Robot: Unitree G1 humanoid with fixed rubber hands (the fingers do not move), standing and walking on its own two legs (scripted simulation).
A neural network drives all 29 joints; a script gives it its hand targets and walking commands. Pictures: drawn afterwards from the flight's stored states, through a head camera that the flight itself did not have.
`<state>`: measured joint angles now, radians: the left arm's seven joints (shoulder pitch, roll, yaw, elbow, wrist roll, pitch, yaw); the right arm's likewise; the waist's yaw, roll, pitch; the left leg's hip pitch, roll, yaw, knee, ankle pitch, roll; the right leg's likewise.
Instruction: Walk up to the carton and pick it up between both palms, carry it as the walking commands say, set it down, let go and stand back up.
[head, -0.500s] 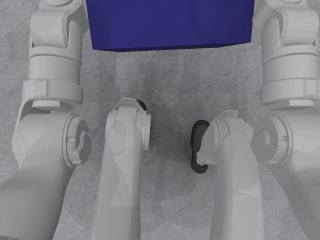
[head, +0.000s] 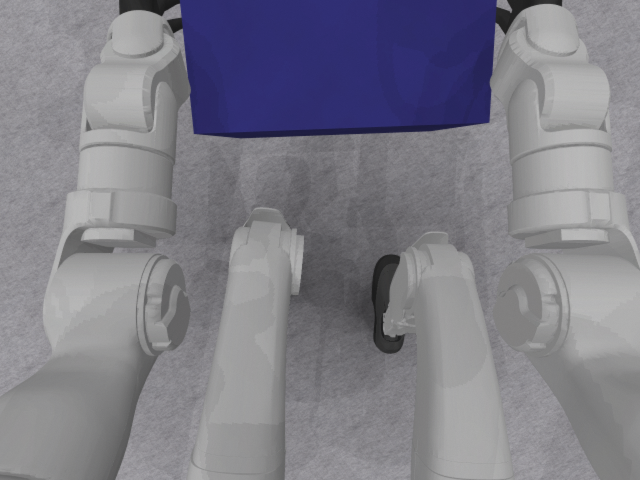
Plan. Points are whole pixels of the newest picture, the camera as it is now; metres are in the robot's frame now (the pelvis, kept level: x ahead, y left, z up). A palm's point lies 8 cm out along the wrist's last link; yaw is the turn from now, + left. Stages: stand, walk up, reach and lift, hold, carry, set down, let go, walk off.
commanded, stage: reach and lift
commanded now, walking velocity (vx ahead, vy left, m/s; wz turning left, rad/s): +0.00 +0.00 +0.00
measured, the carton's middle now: (334, 27) +0.56 +0.06 -0.17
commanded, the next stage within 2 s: none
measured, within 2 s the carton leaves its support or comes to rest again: neither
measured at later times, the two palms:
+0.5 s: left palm (113, 5) +0.49 +0.23 -0.02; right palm out of the picture +0.53 -0.11 +0.00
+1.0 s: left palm out of the picture +0.47 +0.22 +0.05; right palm out of the picture +0.51 -0.12 +0.07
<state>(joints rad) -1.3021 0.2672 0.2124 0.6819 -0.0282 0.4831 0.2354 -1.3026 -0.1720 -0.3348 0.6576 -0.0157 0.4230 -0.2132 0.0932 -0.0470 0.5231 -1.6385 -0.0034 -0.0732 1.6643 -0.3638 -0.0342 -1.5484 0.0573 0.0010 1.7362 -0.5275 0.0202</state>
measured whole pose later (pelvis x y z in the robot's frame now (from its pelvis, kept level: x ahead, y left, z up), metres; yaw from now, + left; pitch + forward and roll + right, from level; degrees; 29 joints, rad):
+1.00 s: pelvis +0.01 +0.00 +0.12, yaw +1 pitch +10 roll -2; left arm -1.07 0.16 0.22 0.58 0.02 0.49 0.25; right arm -1.08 -0.11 -0.35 0.60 -0.05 0.41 -0.17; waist 0.08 -0.04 0.52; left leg -1.13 0.00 -0.06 1.22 -0.27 -0.03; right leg -1.05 0.05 0.02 1.28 -0.41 0.02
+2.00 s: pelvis +0.13 +0.01 +0.25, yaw +0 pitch +8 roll +0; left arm -0.43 -0.06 0.35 0.50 0.28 0.53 0.05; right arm -0.46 0.08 -0.38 0.54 -0.28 0.47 0.09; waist 0.07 -0.04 -0.04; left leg -0.47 0.00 -0.02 0.48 -0.15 0.00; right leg -0.40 0.01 0.08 0.52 -0.25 0.02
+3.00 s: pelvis +0.14 +0.01 +0.26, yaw +0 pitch -3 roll +0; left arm -0.32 -0.13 0.24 0.36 0.28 0.72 0.12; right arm -0.32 0.10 -0.34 0.37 -0.26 0.68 0.00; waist 0.00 -0.04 -0.04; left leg -0.14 -0.01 -0.02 0.30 -0.10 0.00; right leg -0.06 0.00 0.08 0.31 -0.19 0.02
